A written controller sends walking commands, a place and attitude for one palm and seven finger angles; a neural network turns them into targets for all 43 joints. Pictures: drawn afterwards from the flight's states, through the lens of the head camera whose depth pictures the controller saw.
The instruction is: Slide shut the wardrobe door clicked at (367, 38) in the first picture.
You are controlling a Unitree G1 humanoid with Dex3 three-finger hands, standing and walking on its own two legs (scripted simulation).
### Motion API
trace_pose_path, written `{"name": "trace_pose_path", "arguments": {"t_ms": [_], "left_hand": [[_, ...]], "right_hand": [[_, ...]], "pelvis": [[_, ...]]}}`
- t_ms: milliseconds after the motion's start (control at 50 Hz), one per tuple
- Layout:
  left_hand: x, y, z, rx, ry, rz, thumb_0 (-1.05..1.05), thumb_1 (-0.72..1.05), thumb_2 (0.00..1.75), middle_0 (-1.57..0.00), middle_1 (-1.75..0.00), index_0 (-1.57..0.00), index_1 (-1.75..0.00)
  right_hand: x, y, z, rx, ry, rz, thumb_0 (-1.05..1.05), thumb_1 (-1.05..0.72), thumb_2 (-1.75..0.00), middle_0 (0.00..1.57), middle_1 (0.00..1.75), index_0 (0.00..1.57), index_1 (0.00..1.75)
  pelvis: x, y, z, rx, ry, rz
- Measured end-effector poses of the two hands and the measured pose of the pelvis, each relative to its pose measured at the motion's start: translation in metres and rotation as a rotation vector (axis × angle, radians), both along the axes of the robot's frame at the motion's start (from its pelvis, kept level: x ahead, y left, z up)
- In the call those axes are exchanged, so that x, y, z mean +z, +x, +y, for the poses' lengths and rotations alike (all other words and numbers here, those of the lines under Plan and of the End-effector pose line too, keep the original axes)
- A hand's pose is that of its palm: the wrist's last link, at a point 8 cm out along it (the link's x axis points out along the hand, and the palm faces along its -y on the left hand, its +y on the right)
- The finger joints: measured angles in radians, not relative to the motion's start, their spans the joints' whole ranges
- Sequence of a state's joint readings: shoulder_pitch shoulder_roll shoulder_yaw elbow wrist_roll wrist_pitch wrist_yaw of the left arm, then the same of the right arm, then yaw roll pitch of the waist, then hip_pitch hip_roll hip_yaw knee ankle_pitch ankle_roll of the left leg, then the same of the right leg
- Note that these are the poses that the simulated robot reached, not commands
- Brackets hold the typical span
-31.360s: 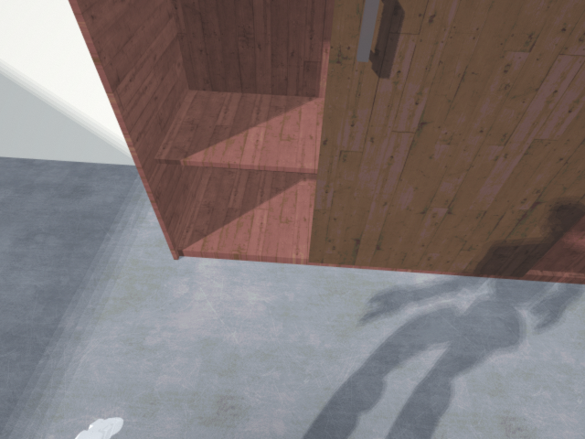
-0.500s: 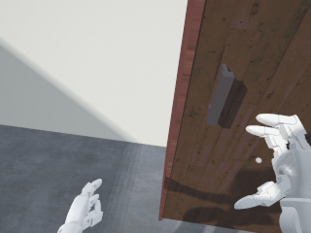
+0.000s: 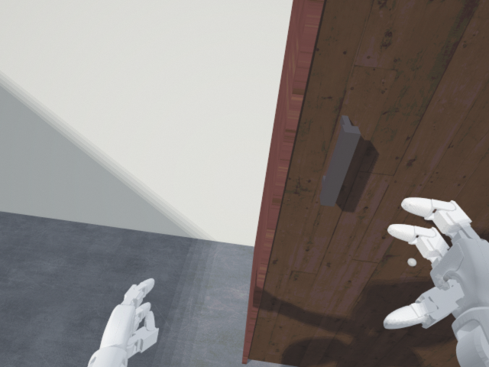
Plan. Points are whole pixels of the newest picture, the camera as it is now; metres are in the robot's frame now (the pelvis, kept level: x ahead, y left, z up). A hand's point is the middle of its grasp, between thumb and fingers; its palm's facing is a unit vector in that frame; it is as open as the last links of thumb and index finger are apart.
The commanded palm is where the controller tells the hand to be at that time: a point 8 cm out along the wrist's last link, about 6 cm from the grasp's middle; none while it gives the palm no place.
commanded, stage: draw the hand back to the body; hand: right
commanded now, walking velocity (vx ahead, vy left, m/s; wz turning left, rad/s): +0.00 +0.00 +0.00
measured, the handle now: (336, 161) +0.38 -0.15 +0.21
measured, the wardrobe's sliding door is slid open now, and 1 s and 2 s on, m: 0.00 0.00 0.00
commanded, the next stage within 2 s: step back with the hand held close in 1.14 s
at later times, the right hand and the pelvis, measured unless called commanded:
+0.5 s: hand (438, 265) +0.20 -0.24 +0.17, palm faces +0.40 +0.85 -0.34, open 11.5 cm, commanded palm +0.15 -0.28 +0.19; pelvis +0.00 -0.01 +0.01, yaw +1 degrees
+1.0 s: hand (461, 264) +0.21 -0.28 +0.17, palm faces +0.46 +0.82 -0.33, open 7.6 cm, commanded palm +0.16 -0.31 +0.19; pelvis +0.01 -0.02 +0.01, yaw +1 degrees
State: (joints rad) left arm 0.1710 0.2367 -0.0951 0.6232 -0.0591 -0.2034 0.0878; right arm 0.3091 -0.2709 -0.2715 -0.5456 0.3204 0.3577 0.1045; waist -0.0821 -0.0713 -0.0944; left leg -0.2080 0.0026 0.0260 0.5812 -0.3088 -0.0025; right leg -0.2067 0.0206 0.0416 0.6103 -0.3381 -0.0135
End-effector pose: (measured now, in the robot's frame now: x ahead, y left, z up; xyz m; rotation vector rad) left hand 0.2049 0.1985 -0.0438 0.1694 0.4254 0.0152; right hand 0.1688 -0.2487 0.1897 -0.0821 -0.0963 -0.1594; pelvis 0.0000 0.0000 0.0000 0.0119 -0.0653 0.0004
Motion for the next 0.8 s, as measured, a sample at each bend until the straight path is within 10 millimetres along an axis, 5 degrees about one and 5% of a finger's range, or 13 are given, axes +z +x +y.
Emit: {"name": "trace_pose_path", "arguments": {"t_ms": [240,440,800], "left_hand": [[-0.011,-0.022,0.016,0.006,0.049,0.077,0.01,0.90,0.90,-0.20,-0.30,-0.20,-0.30],[-0.029,-0.044,0.018,0.058,0.063,0.200,0.01,0.90,0.90,-0.20,-0.30,-0.20,-0.30],[-0.016,-0.016,0.000,0.054,0.061,0.178,0.01,0.90,0.90,-0.20,-0.30,-0.20,-0.30]], "right_hand": [[0.003,-0.017,-0.016,-0.198,-0.250,-0.120,-0.01,0.33,-0.31,0.25,1.02,0.25,1.01],[-0.004,-0.010,-0.030,-0.227,-0.307,-0.123,0.00,0.00,-0.47,0.24,0.82,0.24,0.82],[-0.005,-0.003,-0.065,-0.289,-0.332,-0.092,0.01,-0.65,-0.79,0.22,0.44,0.22,0.44]], "pelvis": [[0.002,-0.005,0.004,0.005,0.006,-0.001],[0.005,0.002,-0.005,0.016,0.002,-0.005],[0.008,0.014,-0.019,0.029,0.003,-0.004]]}}
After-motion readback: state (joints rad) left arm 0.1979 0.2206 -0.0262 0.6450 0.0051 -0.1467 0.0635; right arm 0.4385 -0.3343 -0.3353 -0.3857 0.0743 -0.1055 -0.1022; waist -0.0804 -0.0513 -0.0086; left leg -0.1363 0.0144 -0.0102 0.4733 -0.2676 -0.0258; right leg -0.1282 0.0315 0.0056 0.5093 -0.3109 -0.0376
